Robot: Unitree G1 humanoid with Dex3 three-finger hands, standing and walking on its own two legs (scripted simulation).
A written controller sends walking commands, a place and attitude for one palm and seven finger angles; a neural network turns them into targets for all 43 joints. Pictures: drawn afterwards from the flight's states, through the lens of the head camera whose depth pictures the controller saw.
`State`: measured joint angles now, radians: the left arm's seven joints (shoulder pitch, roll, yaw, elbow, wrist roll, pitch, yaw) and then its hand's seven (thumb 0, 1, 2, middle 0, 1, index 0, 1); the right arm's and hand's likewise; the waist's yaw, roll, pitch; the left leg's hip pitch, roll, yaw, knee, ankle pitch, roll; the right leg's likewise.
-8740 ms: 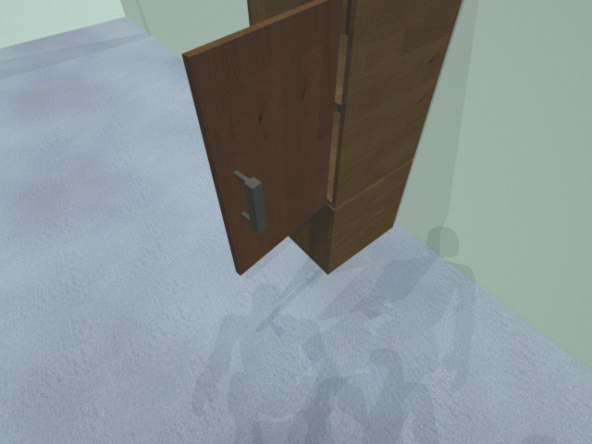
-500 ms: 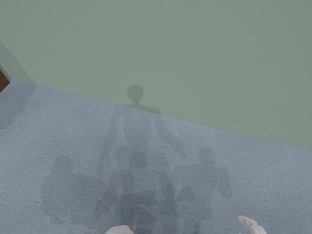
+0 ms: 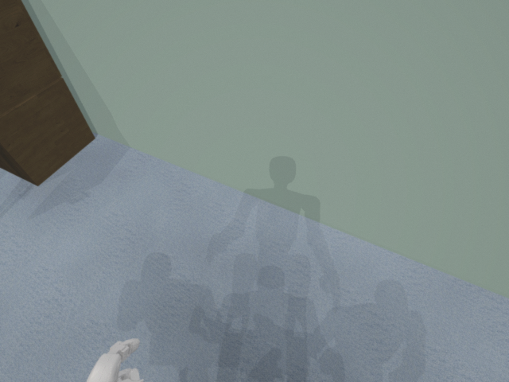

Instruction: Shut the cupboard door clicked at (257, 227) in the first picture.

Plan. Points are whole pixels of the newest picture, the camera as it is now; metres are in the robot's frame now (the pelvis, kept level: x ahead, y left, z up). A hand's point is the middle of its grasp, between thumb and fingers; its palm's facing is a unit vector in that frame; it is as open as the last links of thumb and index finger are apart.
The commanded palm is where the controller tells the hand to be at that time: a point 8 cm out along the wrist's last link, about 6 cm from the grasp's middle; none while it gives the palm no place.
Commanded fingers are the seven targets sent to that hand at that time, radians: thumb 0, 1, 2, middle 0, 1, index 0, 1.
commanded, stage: walk to a spot facing it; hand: left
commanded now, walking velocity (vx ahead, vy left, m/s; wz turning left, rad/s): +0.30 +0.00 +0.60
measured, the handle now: out of the picture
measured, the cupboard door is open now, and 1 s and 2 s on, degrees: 98 98 98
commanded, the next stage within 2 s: turn to face it in 1.58 s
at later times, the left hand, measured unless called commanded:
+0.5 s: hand out of the picture +0.04 +0.22 -0.19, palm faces +0.39 -0.90 -0.18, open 7.4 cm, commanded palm none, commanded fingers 0.00 0.90 0.90 -0.20 -0.30 -0.20 -0.30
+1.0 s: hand (122, 210) +0.50 +0.34 -0.15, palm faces +0.31 -0.94 -0.16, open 7.4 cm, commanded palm none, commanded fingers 0.00 0.90 0.90 -0.20 -0.30 -0.20 -0.30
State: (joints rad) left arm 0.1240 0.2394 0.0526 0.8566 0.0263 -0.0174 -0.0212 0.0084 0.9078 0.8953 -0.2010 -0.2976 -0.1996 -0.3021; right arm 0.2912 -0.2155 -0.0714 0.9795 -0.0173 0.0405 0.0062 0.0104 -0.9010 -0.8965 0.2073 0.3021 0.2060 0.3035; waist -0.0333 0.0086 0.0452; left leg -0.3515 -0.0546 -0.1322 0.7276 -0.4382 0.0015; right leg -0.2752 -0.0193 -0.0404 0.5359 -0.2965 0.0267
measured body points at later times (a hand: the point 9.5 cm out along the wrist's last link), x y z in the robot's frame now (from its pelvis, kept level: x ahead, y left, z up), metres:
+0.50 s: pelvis +0.18 +0.07 -0.02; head +0.23 +0.11 +0.43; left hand +0.02 +0.27 -0.17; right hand +0.42 -0.10 -0.13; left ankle +0.22 +0.14 -0.73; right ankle +0.08 -0.11 -0.63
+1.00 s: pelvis +0.41 +0.12 -0.01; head +0.44 +0.15 +0.44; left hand +0.48 +0.39 -0.14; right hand +0.37 -0.12 -0.14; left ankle +0.22 +0.14 -0.73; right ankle +0.52 +0.06 -0.73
